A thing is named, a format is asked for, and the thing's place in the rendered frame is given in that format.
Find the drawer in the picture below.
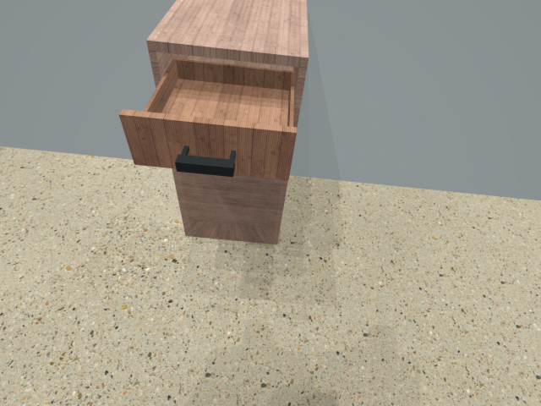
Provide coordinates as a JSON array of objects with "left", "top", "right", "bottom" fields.
[{"left": 119, "top": 58, "right": 297, "bottom": 180}]

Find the cabinet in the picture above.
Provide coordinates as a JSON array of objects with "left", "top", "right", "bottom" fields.
[{"left": 146, "top": 0, "right": 309, "bottom": 244}]

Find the handle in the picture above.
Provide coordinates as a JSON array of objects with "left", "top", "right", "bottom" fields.
[{"left": 175, "top": 145, "right": 236, "bottom": 177}]

